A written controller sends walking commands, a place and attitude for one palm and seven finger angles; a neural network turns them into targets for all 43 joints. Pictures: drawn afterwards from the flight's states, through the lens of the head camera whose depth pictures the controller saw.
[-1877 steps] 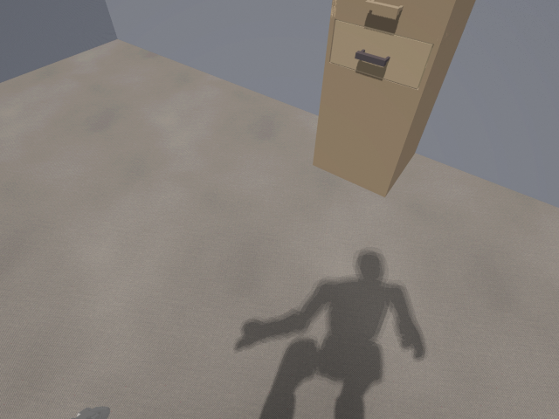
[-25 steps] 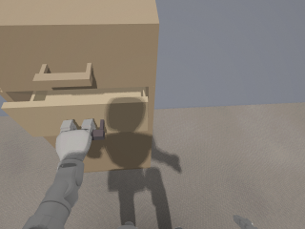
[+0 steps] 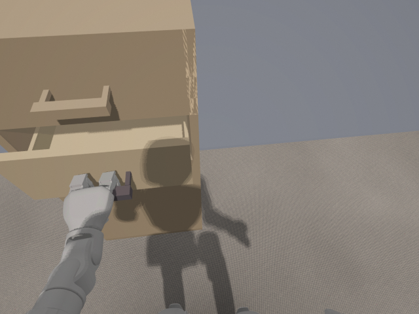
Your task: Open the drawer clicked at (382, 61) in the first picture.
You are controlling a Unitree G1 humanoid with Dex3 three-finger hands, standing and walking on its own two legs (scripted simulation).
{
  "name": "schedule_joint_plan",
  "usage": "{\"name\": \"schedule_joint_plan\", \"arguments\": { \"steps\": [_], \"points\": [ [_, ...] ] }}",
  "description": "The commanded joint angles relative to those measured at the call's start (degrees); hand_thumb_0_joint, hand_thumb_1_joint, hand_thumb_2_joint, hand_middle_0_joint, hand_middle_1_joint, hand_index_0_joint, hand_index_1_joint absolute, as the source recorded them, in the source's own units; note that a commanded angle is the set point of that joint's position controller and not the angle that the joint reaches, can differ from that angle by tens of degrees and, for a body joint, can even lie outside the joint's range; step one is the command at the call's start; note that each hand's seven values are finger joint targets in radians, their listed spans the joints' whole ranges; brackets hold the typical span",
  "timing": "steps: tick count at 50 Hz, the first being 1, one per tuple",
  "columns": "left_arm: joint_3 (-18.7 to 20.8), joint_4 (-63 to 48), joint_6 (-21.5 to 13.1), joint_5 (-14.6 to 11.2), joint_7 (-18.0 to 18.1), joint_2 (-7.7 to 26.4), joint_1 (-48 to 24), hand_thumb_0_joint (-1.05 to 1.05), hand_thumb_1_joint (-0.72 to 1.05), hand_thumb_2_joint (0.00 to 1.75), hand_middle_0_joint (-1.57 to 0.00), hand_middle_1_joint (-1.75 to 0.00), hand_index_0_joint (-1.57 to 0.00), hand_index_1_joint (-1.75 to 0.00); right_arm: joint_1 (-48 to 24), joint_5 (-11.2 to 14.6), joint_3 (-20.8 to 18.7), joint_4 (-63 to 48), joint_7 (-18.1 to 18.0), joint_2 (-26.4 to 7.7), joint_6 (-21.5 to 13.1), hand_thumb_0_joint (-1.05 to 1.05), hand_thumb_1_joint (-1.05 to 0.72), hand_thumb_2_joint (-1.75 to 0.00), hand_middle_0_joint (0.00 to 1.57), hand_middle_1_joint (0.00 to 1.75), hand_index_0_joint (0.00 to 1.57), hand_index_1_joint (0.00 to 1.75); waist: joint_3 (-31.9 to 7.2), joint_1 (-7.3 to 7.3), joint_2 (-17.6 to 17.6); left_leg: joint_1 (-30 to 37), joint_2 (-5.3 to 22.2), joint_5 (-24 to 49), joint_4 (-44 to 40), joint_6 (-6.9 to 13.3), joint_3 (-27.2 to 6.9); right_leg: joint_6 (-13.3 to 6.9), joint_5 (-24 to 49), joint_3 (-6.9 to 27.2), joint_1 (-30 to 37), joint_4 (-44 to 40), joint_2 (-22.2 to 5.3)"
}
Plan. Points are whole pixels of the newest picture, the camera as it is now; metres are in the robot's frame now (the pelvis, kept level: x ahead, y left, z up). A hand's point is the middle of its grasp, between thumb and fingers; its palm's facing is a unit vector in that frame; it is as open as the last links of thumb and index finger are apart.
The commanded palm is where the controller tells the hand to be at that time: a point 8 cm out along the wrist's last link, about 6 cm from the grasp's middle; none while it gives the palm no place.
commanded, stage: pull the drawer open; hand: left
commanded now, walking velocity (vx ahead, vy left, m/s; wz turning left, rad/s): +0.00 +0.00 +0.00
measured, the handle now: (103, 186) +0.38 +0.24 -0.03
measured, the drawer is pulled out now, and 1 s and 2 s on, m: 0.08 0.30 0.30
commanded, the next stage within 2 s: open the thumb to release the handle in 0.92 s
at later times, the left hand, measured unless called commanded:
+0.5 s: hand (94, 273) +0.21 +0.22 -0.05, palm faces -0.02 -0.11 -0.99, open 5.7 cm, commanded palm +0.16 +0.22 +0.01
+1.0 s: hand out of the picture +0.10 +0.21 -0.04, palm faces -0.12 -0.13 -0.98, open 6.1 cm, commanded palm +0.08 +0.21 +0.01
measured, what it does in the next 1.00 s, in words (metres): stands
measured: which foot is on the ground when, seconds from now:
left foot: down 0.00-1.00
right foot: down 0.00-1.00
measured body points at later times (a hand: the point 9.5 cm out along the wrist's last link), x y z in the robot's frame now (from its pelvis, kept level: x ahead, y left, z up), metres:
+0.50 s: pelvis +0.01 +0.00 +0.00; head +0.06 -0.01 +0.44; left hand +0.21 +0.22 +0.01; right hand +0.23 -0.22 -0.10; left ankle -0.01 +0.08 -0.68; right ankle -0.02 -0.11 -0.68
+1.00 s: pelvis +0.00 -0.02 -0.03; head +0.06 -0.04 +0.42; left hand +0.11 +0.21 +0.01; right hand +0.22 -0.23 -0.13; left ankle -0.01 +0.08 -0.68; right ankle -0.02 -0.11 -0.68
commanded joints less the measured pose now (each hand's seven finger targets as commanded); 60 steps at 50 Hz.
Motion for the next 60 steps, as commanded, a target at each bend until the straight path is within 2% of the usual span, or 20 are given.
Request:
{"name": "schedule_joint_plan", "arguments": {
  "steps": [1,9,12,14,15,20,24,25,29,30,34,43,49,50,51,52,54,55,59,60],
  "points": [
    [4.29,-13.94,2.03,-0.75,4.19,8.22,5.97,0.00,0.90,0.90,-0.40,-1.35,-0.40,-1.35,-3.81,0.00,-2.28,-8.07,0.56,-8.00,-2.81,0.00,-0.90,-0.90,0.20,0.30,0.20,0.30,-15.86,4.81,-1.89,14.58,-0.53,26.29,-5.78,-1.55,-2.39,-1.30,28.60,-1.84,11.94,-5.43,-1.13],
    [4.67,-22.85,3.83,-0.35,6.04,7.78,17.91,0.00,0.90,0.90,-0.40,-1.35,-0.40,-1.35,-6.99,-0.48,-1.89,-9.68,1.39,-7.57,-2.97,0.00,-0.90,-0.90,0.20,0.30,0.20,0.30,-16.37,6.19,0.42,18.18,-0.29,30.91,-5.35,-1.99,-2.78,-1.49,30.20,-1.81,11.83,-4.25,-1.27],
    [2.73,-23.67,4.41,-0.66,6.10,5.11,23.15,0.00,0.90,0.90,-0.40,-1.35,-0.40,-1.35,-8.03,-0.37,-1.66,-10.53,1.90,-7.31,-3.02,0.00,-0.90,-0.90,0.20,0.30,0.20,0.30,-12.27,5.50,-1.72,17.78,-0.15,29.98,-5.14,-1.96,-3.37,-1.43,28.56,-2.37,10.19,-4.52,-1.08],
    [3.99,-27.12,3.95,-0.05,6.46,6.66,24.30,0.00,0.90,0.90,-0.40,-1.35,-0.40,-1.35,-9.64,-0.63,-1.24,-11.45,1.90,-7.13,-3.00,0.00,-0.90,-0.90,0.20,0.30,0.20,0.30,-14.15,6.55,0.01,18.29,-0.38,29.87,-4.96,-2.09,-3.13,-1.54,28.91,-1.92,10.61,-3.76,-1.24],
    [2.50,-26.91,3.99,-0.02,6.58,4.66,26.89,0.00,0.90,0.90,-0.40,-1.35,-0.40,-1.35,-9.67,-0.60,-1.31,-11.65,2.05,-6.76,-3.15,0.00,-0.90,-0.90,0.20,0.30,0.20,0.30,-12.51,6.26,0.49,18.72,-0.30,30.74,-4.75,-2.11,-3.29,-1.62,28.71,-2.22,10.05,-3.81,-1.16],
    [1.50,-30.61,3.13,0.70,6.98,3.71,32.14,0.00,0.90,0.90,-0.40,-1.35,-0.40,-1.35,-11.46,-0.85,-0.65,-13.20,2.66,-6.32,-3.23,0.00,-0.90,-0.90,0.20,0.30,0.20,0.30,-11.55,6.70,0.38,19.07,-0.24,31.32,-3.78,-2.13,-3.88,-1.67,27.62,-2.44,8.50,-2.77,-1.14],
    [3.24,-33.00,2.06,1.06,7.21,5.49,35.83,0.00,0.90,0.90,-0.40,-1.35,-0.40,-1.35,-13.32,-1.09,0.16,-14.37,2.70,-6.13,-3.26,0.00,-0.90,-0.90,0.20,0.30,0.20,0.30,-12.01,7.73,-0.41,18.10,-0.86,29.80,-2.93,-2.09,-3.65,-1.77,28.97,-1.05,8.78,-2.04,-1.21],
    [1.81,-32.89,1.96,1.15,7.09,3.81,36.74,0.00,0.90,0.90,-0.40,-1.35,-0.40,-1.35,-12.87,-1.05,0.03,-14.38,2.76,-5.85,-3.29,0.00,-0.90,-0.90,0.20,0.30,0.20,0.30,-10.61,7.17,-0.72,17.85,-0.78,29.34,-2.80,-2.07,-3.96,-1.77,27.90,-1.50,8.22,-2.10,-1.10],
    [3.62,-35.05,0.49,1.03,6.99,5.55,42.04,0.00,0.90,0.90,-0.40,-1.35,-0.40,-1.35,-14.17,-1.23,0.75,-15.44,2.85,-5.61,-3.49,0.00,-0.90,-0.90,0.20,0.30,0.20,0.30,-11.46,8.60,-0.57,17.35,-1.26,28.72,-2.09,-1.99,-3.58,-1.91,28.77,-0.44,8.51,-1.40,-1.20],
    [2.56,-36.06,0.13,0.81,6.81,4.53,43.30,0.00,0.90,0.90,-0.40,-1.35,-0.40,-1.35,-13.60,-1.23,0.58,-15.62,2.94,-5.46,-3.55,0.00,-0.90,-0.90,0.20,0.30,0.20,0.30,-10.48,8.13,-0.04,16.89,-1.31,28.33,-1.93,-1.91,-3.51,-1.92,29.16,-0.68,8.70,-1.56,-1.29],
    [4.88,-38.14,-2.01,0.40,6.48,6.42,49.81,0.00,0.90,0.90,-0.40,-1.35,-0.40,-1.35,-14.68,-1.60,1.17,-16.63,3.27,-5.38,-3.82,0.00,-0.90,-0.90,0.20,0.30,0.20,0.30,-10.10,9.23,-2.27,14.78,-1.67,26.62,-0.98,-1.90,-3.58,-2.06,29.43,0.48,8.19,-0.70,-1.40],
    [8.96,-43.59,-7.96,-0.78,5.71,7.90,62.72,0.00,0.90,0.90,-0.40,-1.35,-0.40,-1.35,-15.72,-2.66,0.89,-17.61,3.70,-4.23,-4.13,0.00,-0.90,-0.90,0.20,0.30,0.20,0.30,-9.02,10.28,-1.86,9.71,-2.43,22.65,2.22,-1.59,-3.32,-2.46,30.85,2.06,6.39,1.28,-2.10],
    [12.15,-46.86,-11.66,-0.94,5.78,9.46,68.34,0.00,0.90,0.90,-0.40,-1.35,-0.40,-1.35,-16.70,-3.57,0.68,-18.08,3.84,-3.66,-3.80,0.00,-0.90,-0.90,0.20,0.30,0.20,0.30,-10.51,11.47,-1.67,8.08,-3.02,19.40,5.06,-1.73,-3.32,-2.91,24.94,3.22,1.66,3.10,-2.06],
    [10.86,-46.55,-11.70,-1.12,5.51,7.86,69.20,0.00,0.90,0.90,-0.40,-1.35,-0.40,-1.35,-16.55,-3.54,0.32,-18.10,3.69,-3.50,-3.67,0.00,-0.90,-0.90,0.20,0.30,0.20,0.30,-9.45,10.90,-1.99,6.62,-2.85,18.32,5.09,-1.45,-3.17,-2.73,24.27,1.57,1.90,3.27,-2.18],
    [6.65,-50.14,-11.42,0.50,6.01,8.13,46.77,0.00,0.90,0.90,-0.40,-1.35,-0.40,-1.35,-15.94,-4.57,0.29,-17.71,3.87,-5.86,-3.22,0.00,-0.90,-0.90,0.20,0.30,0.20,0.30,-8.11,4.95,-4.39,6.29,-2.90,14.40,8.44,-1.70,-4.51,-2.26,19.04,4.13,-8.26,3.76,-2.91],
    [9.67,-49.59,-12.16,1.16,6.91,8.62,46.06,0.00,0.83,0.87,-0.40,-1.34,-0.40,-1.34,-15.04,-4.58,-0.64,-17.23,3.02,-5.14,-3.62,0.00,-0.90,-0.90,0.20,0.30,0.20,0.30,-9.48,6.55,-2.48,4.96,-2.56,11.86,8.57,-1.22,-4.01,-1.88,15.31,1.45,-6.91,4.20,-2.80],
    [11.31,-45.44,-11.51,0.73,7.43,9.24,50.27,0.00,0.69,0.81,-0.38,-1.33,-0.38,-1.33,-14.61,-4.37,-0.35,-17.07,2.41,-5.09,-4.14,0.00,-0.90,-0.90,0.20,0.30,0.20,0.30,-11.05,7.91,-3.64,4.93,-2.92,10.19,8.62,-1.48,-3.77,-2.18,11.53,1.81,-7.33,3.94,-2.56],
    [9.20,-46.55,-10.87,-0.06,7.10,7.65,50.58,0.00,0.62,0.78,-0.38,-1.32,-0.38,-1.32,-14.43,-4.05,-0.59,-17.68,2.30,-5.24,-4.21,0.00,-0.90,-0.90,0.20,0.30,0.20,0.30,-10.97,7.64,-2.76,4.53,-2.75,9.95,8.26,-1.27,-3.67,-2.10,12.21,0.88,-5.94,3.66,-2.67],
    [10.15,-47.36,-7.19,-0.85,7.17,10.62,45.79,0.00,0.34,0.66,-0.36,-1.29,-0.36,-1.29,-14.60,-3.15,-0.18,-17.71,1.47,-5.29,-3.04,0.00,-0.90,-0.90,0.20,0.30,0.20,0.30,-12.96,7.61,-3.31,4.91,-2.95,8.64,7.55,-1.36,-3.41,-1.65,9.94,2.63,-3.97,2.06,-3.05],
    [7.79,-46.20,-6.05,-1.10,6.83,8.55,46.08,0.00,0.27,0.63,-0.35,-1.28,-0.35,-1.28,-14.33,-2.74,-0.10,-17.75,1.04,-5.08,-2.93,0.00,-0.90,-0.90,0.20,0.30,0.20,0.30,-11.01,7.03,-2.97,4.01,-2.76,7.78,6.82,-0.95,-3.15,-1.32,10.25,1.35,-1.96,1.06,-3.11]
  ]
}}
